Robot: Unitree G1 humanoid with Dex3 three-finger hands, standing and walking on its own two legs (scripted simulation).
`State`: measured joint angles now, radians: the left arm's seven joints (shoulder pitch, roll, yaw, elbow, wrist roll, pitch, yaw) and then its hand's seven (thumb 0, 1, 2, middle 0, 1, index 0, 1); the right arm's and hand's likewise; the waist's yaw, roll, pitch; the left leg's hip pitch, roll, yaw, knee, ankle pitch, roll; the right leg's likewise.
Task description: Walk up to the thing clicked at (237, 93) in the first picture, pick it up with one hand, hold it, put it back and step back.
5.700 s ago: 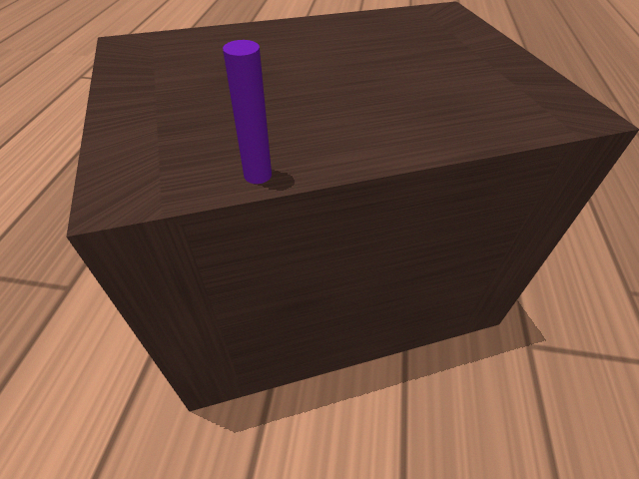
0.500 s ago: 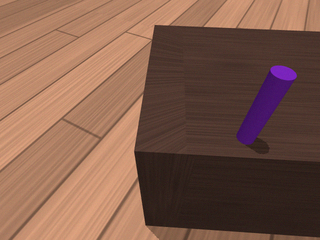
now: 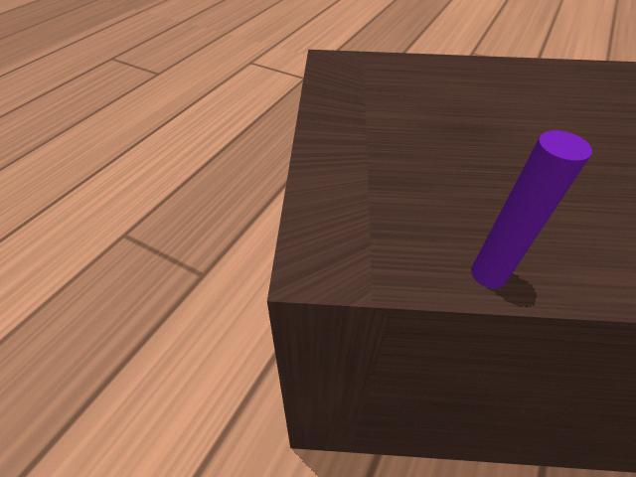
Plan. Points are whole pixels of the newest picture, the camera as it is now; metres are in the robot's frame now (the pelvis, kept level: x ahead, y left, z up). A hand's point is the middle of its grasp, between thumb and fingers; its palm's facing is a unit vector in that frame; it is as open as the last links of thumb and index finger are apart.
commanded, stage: stand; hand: right
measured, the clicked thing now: (520, 220) +0.39 -0.23 +0.13
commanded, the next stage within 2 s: rise first in 0.28 s
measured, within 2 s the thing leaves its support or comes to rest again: neither
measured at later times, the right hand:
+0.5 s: hand out of the picture +0.12 -0.24 -0.15, palm faces +0.08 +0.94 -0.32, open 8.3 cm
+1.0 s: hand (546, 419) +0.20 -0.26 -0.01, palm faces +0.30 +0.88 -0.37, open 16.7 cm
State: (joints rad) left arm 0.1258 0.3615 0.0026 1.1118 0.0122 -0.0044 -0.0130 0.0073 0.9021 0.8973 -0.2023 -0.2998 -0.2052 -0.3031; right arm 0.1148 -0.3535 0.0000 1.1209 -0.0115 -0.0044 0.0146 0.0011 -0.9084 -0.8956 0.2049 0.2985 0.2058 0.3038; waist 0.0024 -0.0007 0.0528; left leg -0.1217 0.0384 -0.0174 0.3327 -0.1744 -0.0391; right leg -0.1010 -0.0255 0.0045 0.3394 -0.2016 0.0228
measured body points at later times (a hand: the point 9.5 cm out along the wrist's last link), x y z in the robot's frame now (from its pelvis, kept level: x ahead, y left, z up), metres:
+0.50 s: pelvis -0.01 +0.00 +0.00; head +0.03 +0.00 +0.44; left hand +0.11 +0.29 -0.13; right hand +0.11 -0.29 -0.13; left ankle +0.01 +0.15 -0.75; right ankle -0.01 -0.13 -0.75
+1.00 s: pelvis +0.02 +0.01 -0.01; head +0.02 +0.02 +0.44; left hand +0.19 +0.26 -0.09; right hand +0.18 -0.30 +0.01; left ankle +0.01 +0.15 -0.75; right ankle -0.01 -0.13 -0.75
